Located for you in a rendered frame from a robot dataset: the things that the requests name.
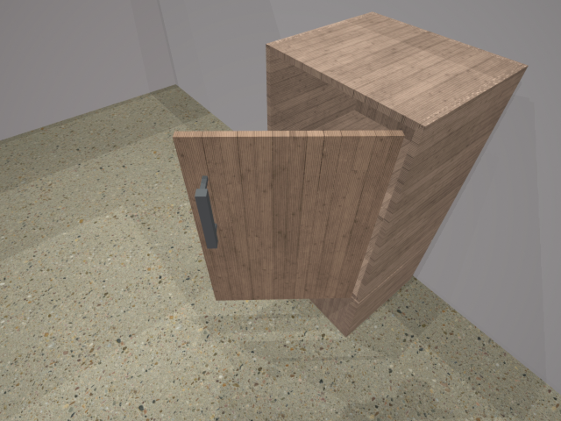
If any handle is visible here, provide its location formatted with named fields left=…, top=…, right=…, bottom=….
left=195, top=175, right=218, bottom=249

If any cupboard door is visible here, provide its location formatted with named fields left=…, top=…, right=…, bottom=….
left=173, top=130, right=405, bottom=301

